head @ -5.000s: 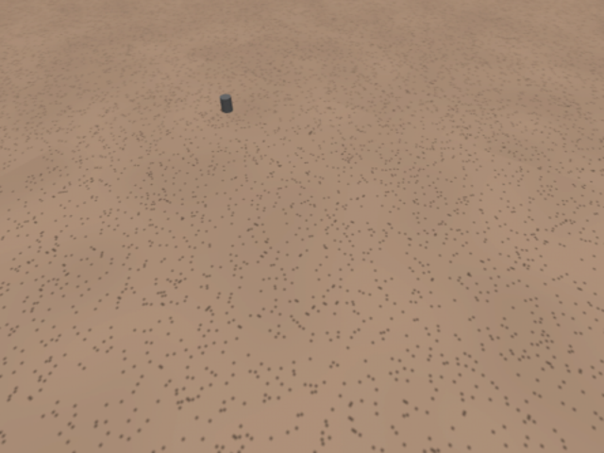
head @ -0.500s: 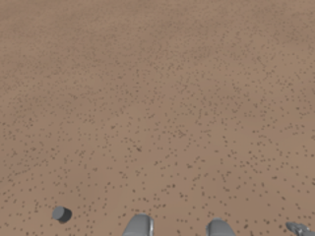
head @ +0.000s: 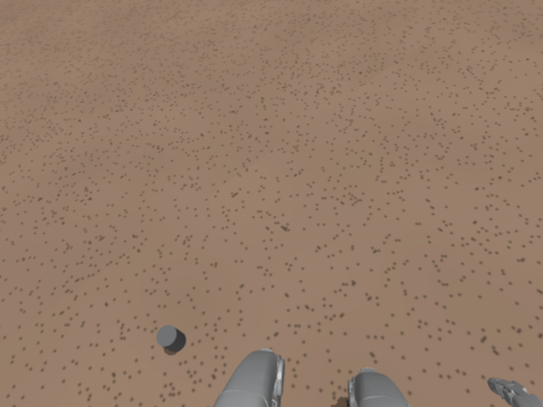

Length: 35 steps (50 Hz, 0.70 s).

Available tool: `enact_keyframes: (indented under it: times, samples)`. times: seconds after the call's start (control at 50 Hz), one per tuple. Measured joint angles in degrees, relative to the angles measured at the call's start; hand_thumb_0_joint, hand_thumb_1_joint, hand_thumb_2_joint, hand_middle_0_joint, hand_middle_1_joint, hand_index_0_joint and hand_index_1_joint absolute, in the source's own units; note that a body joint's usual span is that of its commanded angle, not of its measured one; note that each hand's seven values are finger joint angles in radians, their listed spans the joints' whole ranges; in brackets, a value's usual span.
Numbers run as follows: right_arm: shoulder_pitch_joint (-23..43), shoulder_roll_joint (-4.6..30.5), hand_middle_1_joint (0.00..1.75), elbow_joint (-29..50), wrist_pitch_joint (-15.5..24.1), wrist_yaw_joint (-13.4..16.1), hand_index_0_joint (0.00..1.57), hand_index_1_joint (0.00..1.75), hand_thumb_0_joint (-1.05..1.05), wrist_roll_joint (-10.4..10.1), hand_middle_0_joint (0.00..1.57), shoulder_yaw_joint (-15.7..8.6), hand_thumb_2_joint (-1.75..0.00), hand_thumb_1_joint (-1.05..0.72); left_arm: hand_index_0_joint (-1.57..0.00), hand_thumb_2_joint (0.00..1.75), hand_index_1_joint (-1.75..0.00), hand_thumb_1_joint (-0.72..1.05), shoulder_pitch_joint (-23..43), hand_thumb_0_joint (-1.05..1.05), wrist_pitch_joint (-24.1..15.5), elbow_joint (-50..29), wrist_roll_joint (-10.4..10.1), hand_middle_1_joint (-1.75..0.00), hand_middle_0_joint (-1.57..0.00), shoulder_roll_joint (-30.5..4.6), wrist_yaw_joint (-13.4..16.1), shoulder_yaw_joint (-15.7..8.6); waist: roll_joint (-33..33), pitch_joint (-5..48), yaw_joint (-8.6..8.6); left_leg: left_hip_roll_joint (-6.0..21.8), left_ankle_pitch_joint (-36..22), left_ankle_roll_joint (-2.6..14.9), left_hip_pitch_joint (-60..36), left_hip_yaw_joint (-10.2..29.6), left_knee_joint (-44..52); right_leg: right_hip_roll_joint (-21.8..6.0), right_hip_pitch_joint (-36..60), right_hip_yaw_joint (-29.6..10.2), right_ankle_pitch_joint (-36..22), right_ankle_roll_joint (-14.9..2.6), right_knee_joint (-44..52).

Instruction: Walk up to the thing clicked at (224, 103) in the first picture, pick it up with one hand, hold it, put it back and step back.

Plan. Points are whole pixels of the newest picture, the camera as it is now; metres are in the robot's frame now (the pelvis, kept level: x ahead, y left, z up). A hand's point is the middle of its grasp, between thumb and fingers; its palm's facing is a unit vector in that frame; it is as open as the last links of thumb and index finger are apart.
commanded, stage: walk up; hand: left
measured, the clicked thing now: (171, 338) +0.38 +0.46 -0.68
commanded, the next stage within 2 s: none
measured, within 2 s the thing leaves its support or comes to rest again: neither
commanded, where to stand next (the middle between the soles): -0.05 +0.29 m, yaw -8 degrees
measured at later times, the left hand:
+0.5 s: hand out of the picture -0.02 +0.53 -0.12, palm faces -0.10 -0.83 -0.54, open 7.4 cm
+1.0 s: hand out of the picture -0.08 +0.69 -0.14, palm faces -0.13 -0.90 -0.41, open 7.4 cm
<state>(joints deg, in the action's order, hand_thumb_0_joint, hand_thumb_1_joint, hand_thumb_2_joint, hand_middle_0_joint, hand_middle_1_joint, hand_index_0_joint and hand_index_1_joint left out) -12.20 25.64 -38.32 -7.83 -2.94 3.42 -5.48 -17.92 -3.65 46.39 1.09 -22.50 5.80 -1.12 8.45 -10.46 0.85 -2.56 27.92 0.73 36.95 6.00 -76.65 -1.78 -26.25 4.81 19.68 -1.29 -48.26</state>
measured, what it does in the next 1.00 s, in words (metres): steps to the left: left foot, then right foot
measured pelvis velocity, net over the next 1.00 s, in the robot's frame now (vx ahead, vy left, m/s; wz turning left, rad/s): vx -0.18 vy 0.39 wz -0.13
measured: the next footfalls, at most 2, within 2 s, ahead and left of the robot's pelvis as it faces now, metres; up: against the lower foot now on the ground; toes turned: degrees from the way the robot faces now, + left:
left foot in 0.20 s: +0.00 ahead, +0.29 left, +0.00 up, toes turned -1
right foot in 0.50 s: -0.05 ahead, +0.14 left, +0.00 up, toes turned -8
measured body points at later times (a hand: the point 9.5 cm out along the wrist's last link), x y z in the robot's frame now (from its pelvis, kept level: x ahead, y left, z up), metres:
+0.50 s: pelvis -0.11 +0.23 +0.00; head -0.04 +0.20 +0.44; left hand -0.02 +0.57 -0.08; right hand -0.03 -0.09 -0.12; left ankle -0.04 +0.29 -0.69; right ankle -0.09 +0.15 -0.70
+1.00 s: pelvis -0.18 +0.39 +0.02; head -0.16 +0.42 +0.47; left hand -0.07 +0.74 -0.11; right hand -0.20 +0.07 -0.08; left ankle -0.17 +0.52 -0.69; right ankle -0.15 +0.23 -0.64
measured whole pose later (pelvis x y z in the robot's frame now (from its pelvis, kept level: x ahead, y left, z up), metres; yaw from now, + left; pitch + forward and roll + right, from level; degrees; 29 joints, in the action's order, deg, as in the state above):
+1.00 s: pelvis -0.18 +0.39 +0.02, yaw -7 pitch -3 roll +0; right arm -18.6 21.1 -54.2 2.3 0.8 2.1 -2.7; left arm -14.5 2.4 54.7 1.9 -27.6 -1.2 -6.3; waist -3.6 -4.4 1.3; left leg 1.4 25.0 0.1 16.3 -0.4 -44.2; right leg 1.5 -32.0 -6.3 20.7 -0.6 -65.3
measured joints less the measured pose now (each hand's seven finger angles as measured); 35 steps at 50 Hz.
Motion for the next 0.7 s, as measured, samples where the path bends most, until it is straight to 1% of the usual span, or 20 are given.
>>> enact_keyframes:
  times: [0.04, 0.08, 0.12, 0.16, 0.18, 0.2, 0.22, 0.24, 0.26, 0.28, 0.34, 0.4, 0.46, 0.48, 0.5, 0.54, 0.58, 0.64, 0.68, 0.7]
  samples:
    - [-0.16, 0.39, 0.30, -0.18, 0.10, -0.67, 0.20, 0.30, 0.01, -0.03, 0.20, -0.34, -0.90, -0.91, -0.21, 0.90, -0.30, 0.89, -0.15, 0.01, 0.10, -0.32, 0.24, -0.30, -0.21, -0.09, -0.15, -0.30, -0.37, 0.37, -0.32, 0.92, -2.13, -0.61, 0.12, 2.01, -3.15, -2.09, -0.69, -1.56, -1.16, 0.58, 0.63]
    - [-0.27, 0.95, 0.30, -0.33, 0.11, -1.13, 0.20, 0.30, 0.01, -0.08, 0.20, -0.78, -0.90, -0.91, -0.21, 0.90, -0.30, 0.89, -0.44, 0.01, 0.15, -0.59, 0.55, -0.30, -0.21, -0.56, -0.32, -0.71, -0.80, 0.98, -0.48, 2.66, -3.18, -1.07, -1.50, 3.00, -2.14, -4.06, -1.71, -3.25, -2.18, 1.12, 1.06]
    - [-0.20, 1.49, 0.30, -0.50, 0.01, -1.49, 0.20, 0.30, 0.01, -0.07, 0.20, -1.16, -0.90, -0.91, -0.21, 0.90, -0.30, 0.89, -0.71, 0.01, 0.20, -0.83, 0.98, -0.30, -0.21, -1.61, -0.51, -1.21, -1.37, 1.64, -0.49, 5.22, -2.26, -1.24, -4.51, 2.18, 3.92, -5.82, -3.08, -4.92, -3.09, 1.43, 1.19]
    - [-0.08, 2.17, 0.30, -0.69, 0.04, -1.78, 0.20, 0.30, 0.01, -0.01, 0.20, -1.60, -0.90, -0.91, -0.21, 0.90, -0.30, 0.89, -0.72, 0.01, 0.21, -1.17, 1.30, -0.30, -0.21, -3.12, -0.67, -1.75, -1.94, 2.21, -0.48, 7.16, 1.20, -0.89, -8.19, 0.56, 12.53, -7.53, -4.84, -6.47, -3.92, 1.67, 0.84]
    - [-0.05, 2.62, 0.30, -0.83, 0.23, -1.87, 0.20, 0.30, 0.01, 0.02, 0.20, -1.88, -0.90, -0.91, -0.21, 0.90, -0.30, 0.89, -0.60, 0.01, 0.24, -1.31, 1.24, -0.30, -0.21, -3.95, -0.72, -1.97, -2.20, 2.44, -0.50, 7.55, 1.96, -0.58, -10.23, -0.31, 17.33, -8.40, -5.86, -7.31, -4.32, 2.02, 0.44]
    - [-0.04, 2.98, 0.30, -1.01, 0.63, -1.87, 0.20, 0.30, 0.01, 0.14, 0.20, -2.21, -0.90, -0.91, -0.21, 0.90, -0.30, 0.89, -0.36, 0.01, 0.41, -1.39, 1.10, -0.30, -0.21, -4.89, -0.69, -2.20, -2.74, 2.54, -0.52, 7.20, 2.61, -1.52, -11.98, -1.24, 21.30, -9.40, -7.08, -8.45, -4.54, 2.06, -0.39]
    - [0.37, 2.52, 0.30, -1.47, 1.11, -1.70, 0.20, 0.30, 0.01, 0.46, 0.20, -2.48, -0.90, -0.91, -0.21, 0.90, -0.30, 0.89, 0.27, 0.01, 0.75, -1.00, 0.87, -0.30, -0.21, -6.06, -0.47, -2.67, -4.68, 1.63, -0.90, 5.59, 2.98, -2.71, -12.17, -2.98, 20.74, -10.37, -8.06, -11.09, -3.82, 0.89, -1.79]
    - [0.39, 2.23, 0.30, -1.57, 1.37, -1.59, 0.20, 0.30, 0.01, 0.60, 0.20, -2.27, -0.90, -0.91, -0.21, 0.90, -0.30, 0.89, 0.79, 0.01, 1.34, -0.07, 0.50, -0.30, -0.21, -6.61, 0.07, -3.18, -5.26, 1.25, -1.18, 5.06, 3.18, -2.93, -11.53, -3.97, 18.93, -9.12, -9.07, -13.35, 1.19, 0.23, -4.60]
    - [0.29, 2.10, 0.30, -1.75, 1.60, -1.48, 0.20, 0.30, 0.01, 0.44, 0.20, -1.82, -0.90, -0.91, -0.21, 0.90, -0.30, 0.89, 1.36, 0.01, 2.02, 1.31, 0.25, -0.30, -0.21, -6.62, 0.80, -3.46, -4.42, 1.36, -0.79, 5.44, 3.28, -2.49, -10.61, -3.80, 17.39, -6.58, -10.00, -13.41, 6.24, -0.28, -9.06]
    - [0.31, 1.45, 0.30, -2.05, 1.68, -1.27, 0.20, 0.30, 0.01, 0.46, 0.20, -1.46, -0.90, -0.91, -0.21, 0.90, -0.30, 0.89, 1.93, 0.01, 2.59, 2.66, -0.15, -0.30, -0.21, -6.73, 1.28, -3.63, -3.93, 1.44, -0.05, 5.60, 2.84, -1.86, -10.08, -3.52, 17.06, -4.08, -10.84, -12.89, 8.81, -0.66, -14.00]
    - [0.20, -1.62, 0.30, -2.12, 1.69, -0.33, 0.20, 0.30, 0.01, 0.48, 0.20, -0.08, -0.90, -0.91, -0.20, 0.90, -0.30, 0.90, 2.74, 0.01, 2.75, 4.49, -1.73, -0.30, -0.21, -7.20, 1.51, -4.05, -5.10, 1.37, 1.65, 4.72, -0.48, -0.45, -9.89, -4.26, 20.24, 1.49, -12.05, -9.79, 8.95, -1.37, -23.11]
    - [-0.17, -2.89, 0.30, -1.34, 1.71, -0.08, 0.20, 0.30, 0.01, 0.50, 0.20, 0.66, -0.90, -0.91, -0.20, 0.90, -0.30, 0.90, 2.73, 0.01, 1.97, 4.19, -2.36, -0.30, -0.21, -5.81, 0.69, -3.46, -5.22, 0.84, 2.40, 3.56, -3.89, 1.53, -10.35, -5.78, 24.40, 3.48, -8.79, -3.38, 8.61, -0.83, -21.02]
    - [-0.50, -2.56, 0.30, 0.24, 1.54, -0.02, 0.20, 0.30, 0.01, 0.78, 0.20, 0.80, -0.90, -0.91, -0.20, 0.90, -0.30, 0.90, 1.88, 0.01, 1.27, 2.82, -2.56, -0.30, -0.21, -3.05, 0.15, -2.37, -4.32, 0.86, 2.24, 2.27, -6.47, 3.37, -9.88, -8.33, 27.16, 3.87, -2.36, 1.01, 6.86, -0.67, -9.58]
    - [-0.55, -2.24, 0.30, 0.76, 1.32, -0.05, 0.20, 0.30, 0.01, 0.67, 0.20, 0.77, -0.90, -0.91, -0.20, 0.90, -0.30, 0.90, 1.34, 0.01, 0.85, 2.15, -2.44, -0.30, -0.21, -2.18, 0.09, -1.97, -3.94, 0.96, 1.99, 1.82, -6.87, 3.89, -9.32, -9.29, 27.20, 3.86, 0.68, 1.68, 3.66, -0.93, -3.30]
    - [-0.53, -1.86, 0.30, 1.20, 1.14, -0.06, 0.20, 0.30, 0.01, 0.38, 0.20, 0.67, -0.90, -0.91, -0.20, 0.90, -0.30, 0.90, 0.75, 0.01, 0.36, 1.45, -2.04, -0.30, -0.21, -1.45, 0.10, -1.62, -3.42, 1.00, 1.54, 1.57, -6.91, 4.23, -8.41, -10.17, 26.41, 3.97, 3.13, 1.47, 3.09, -1.82, 1.87]
    - [0.50, -1.39, 0.30, 1.11, 0.70, 0.34, 0.20, 0.30, 0.01, 0.03, 0.20, 0.20, -0.90, -0.91, -0.20, 0.90, -0.30, 0.90, 0.58, 0.01, 0.14, 0.29, -0.94, -0.30, -0.21, 0.11, 0.14, -1.03, -1.34, -0.74, 0.87, 0.63, -0.64, 2.23, -6.31, -7.50, 20.32, 4.08, 2.46, 0.95, 2.91, -1.80, 0.97]
    - [0.61, -1.51, 0.30, 0.81, -0.07, 0.72, 0.20, 0.30, 0.01, 0.06, 0.20, 0.03, -0.90, -0.91, -0.21, 0.90, -0.30, 0.90, 0.83, 0.01, 0.29, -0.25, -0.54, -0.30, -0.21, 0.59, 0.27, -0.44, -1.08, -1.15, 0.08, -1.29, 3.18, 0.68, -3.04, -3.60, 9.12, 2.45, 1.43, 0.04, 1.79, -1.35, 0.01]
    - [0.49, -1.06, 0.30, -0.06, 0.21, 0.41, 0.20, 0.30, 0.01, -0.82, 0.20, -0.46, -0.90, -0.91, -0.21, 0.90, -0.30, 0.89, 1.52, 0.01, 0.53, -0.38, -0.12, -0.30, -0.21, 0.98, 0.36, -0.67, -1.14, -0.89, -0.55, -1.61, 0.32, -0.99, -1.05, 1.51, -1.74, -0.70, 0.36, -1.60, -0.23, -0.35, 0.50]
    - [0.00, -0.67, 0.30, -1.23, 1.00, 0.12, 0.20, 0.30, 0.01, -1.86, 0.20, -0.57, -0.90, -0.91, -0.21, 0.90, -0.30, 0.89, 1.91, 0.01, 0.96, -0.33, 0.58, -0.30, -0.21, 0.77, -0.15, -1.23, -1.84, -0.02, -1.10, -0.39, -1.47, -1.59, -3.35, 3.17, -0.80, -2.84, -0.59, -3.26, -0.88, 0.31, 0.46]
    - [-0.32, -0.60, 0.30, -2.17, 1.41, -0.01, 0.20, 0.30, 0.01, -2.46, 0.20, -0.46, -0.90, -0.91, -0.21, 0.90, -0.30, 0.89, 2.05, 0.01, 1.29, -0.19, 1.11, -0.30, -0.21, 0.49, -0.54, -1.53, -2.42, 0.70, -1.34, 0.82, -0.94, -1.89, -5.80, 2.88, 3.33, -3.77, -1.09, -4.20, -0.95, 0.58, 0.34]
